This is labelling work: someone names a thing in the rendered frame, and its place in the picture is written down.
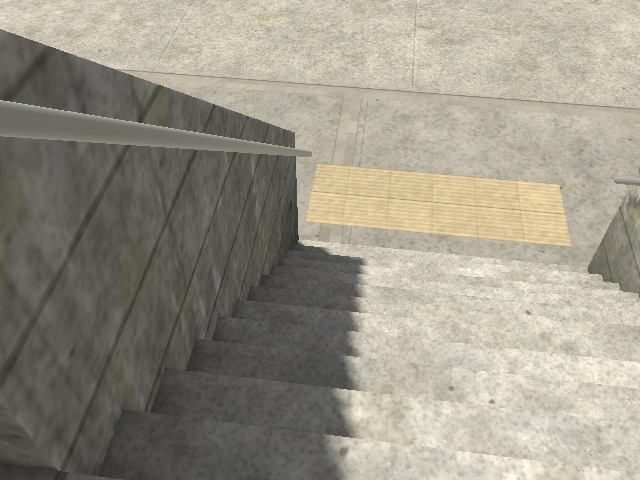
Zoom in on stairs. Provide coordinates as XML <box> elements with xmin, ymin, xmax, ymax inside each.
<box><xmin>98</xmin><ymin>239</ymin><xmax>640</xmax><ymax>480</ymax></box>

